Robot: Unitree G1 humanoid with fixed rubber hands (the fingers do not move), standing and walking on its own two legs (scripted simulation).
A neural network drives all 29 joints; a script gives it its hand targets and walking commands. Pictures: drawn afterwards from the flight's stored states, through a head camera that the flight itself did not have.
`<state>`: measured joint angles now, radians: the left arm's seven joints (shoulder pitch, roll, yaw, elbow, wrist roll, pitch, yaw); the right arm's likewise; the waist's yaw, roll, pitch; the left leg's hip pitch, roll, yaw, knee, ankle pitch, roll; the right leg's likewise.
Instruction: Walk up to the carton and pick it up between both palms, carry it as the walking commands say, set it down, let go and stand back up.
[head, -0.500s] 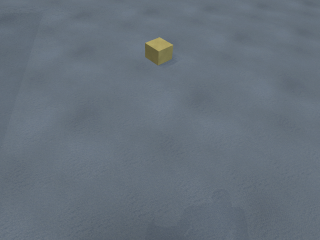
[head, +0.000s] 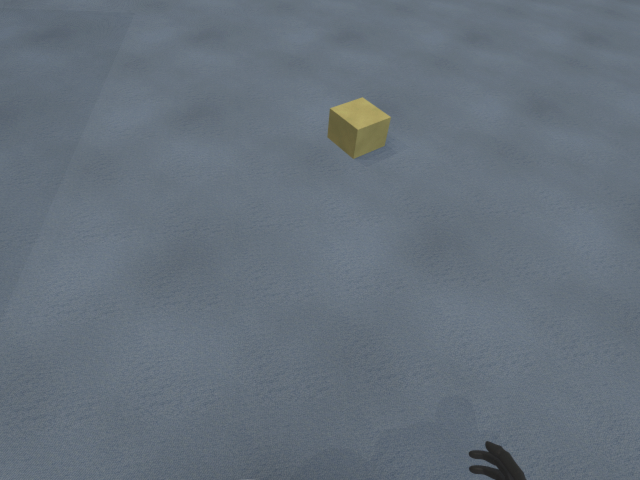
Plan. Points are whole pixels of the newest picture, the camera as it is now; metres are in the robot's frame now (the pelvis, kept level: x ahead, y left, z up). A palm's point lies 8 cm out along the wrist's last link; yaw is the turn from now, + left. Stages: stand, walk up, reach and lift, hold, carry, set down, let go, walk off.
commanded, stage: walk up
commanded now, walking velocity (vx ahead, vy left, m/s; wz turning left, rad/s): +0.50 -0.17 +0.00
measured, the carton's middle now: (358, 127) +1.86 -0.04 -0.66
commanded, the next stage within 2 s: none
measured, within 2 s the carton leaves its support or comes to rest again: neither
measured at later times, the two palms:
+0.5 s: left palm (198, 395) +0.24 +0.21 -0.11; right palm (520, 379) +0.33 -0.28 -0.11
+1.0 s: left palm (259, 231) +0.57 +0.19 -0.11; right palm (507, 295) +0.50 -0.30 -0.12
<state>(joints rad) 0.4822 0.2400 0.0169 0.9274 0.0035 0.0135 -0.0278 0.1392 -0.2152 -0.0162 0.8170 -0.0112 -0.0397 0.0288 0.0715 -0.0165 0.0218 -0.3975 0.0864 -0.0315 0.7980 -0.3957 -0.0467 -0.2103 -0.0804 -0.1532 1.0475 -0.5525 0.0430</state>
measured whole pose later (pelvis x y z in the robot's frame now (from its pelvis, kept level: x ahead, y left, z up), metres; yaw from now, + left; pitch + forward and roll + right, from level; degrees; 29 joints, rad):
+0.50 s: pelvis +0.24 -0.04 +0.01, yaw +1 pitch -1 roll +0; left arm 0.35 0.24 0.02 0.92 0.02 -0.05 -0.03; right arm 0.22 -0.21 -0.02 0.86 -0.01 -0.02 0.03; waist 0.02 0.00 0.04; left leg -0.45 0.10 -0.03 1.10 -0.46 -0.08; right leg -0.15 -0.06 -0.16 0.62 -0.46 -0.01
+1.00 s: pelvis +0.48 -0.06 +0.01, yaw +2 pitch +1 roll +1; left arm 0.17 0.24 0.02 0.97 0.01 -0.07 -0.05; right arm 0.36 -0.20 -0.02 0.89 -0.01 -0.02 0.00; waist -0.03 0.00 0.01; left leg -0.27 0.08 -0.01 1.03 -0.52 -0.07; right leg -0.36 -0.08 -0.13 0.72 -0.37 -0.01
